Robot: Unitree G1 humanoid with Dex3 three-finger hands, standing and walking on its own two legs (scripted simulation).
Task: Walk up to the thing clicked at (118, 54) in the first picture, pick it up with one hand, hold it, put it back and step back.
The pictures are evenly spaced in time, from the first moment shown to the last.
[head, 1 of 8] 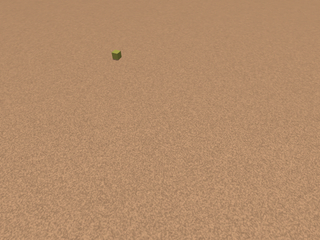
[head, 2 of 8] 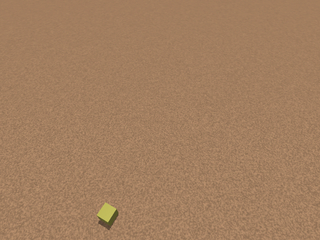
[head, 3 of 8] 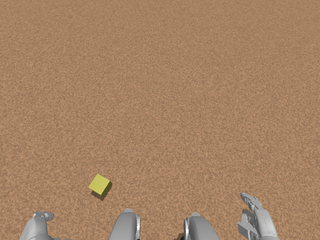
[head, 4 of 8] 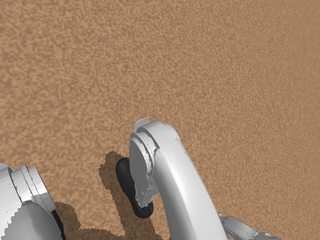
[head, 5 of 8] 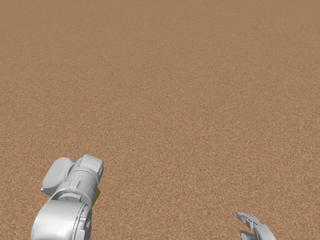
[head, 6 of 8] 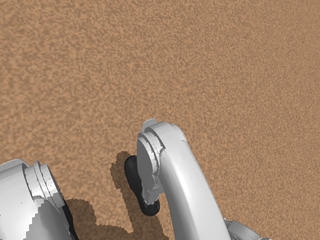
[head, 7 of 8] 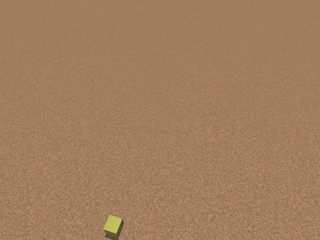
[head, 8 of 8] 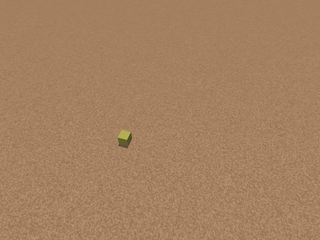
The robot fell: no
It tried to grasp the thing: yes
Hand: left
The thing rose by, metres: 0.63
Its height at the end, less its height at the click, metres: +0.00
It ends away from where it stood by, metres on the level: 0.02
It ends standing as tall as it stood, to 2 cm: yes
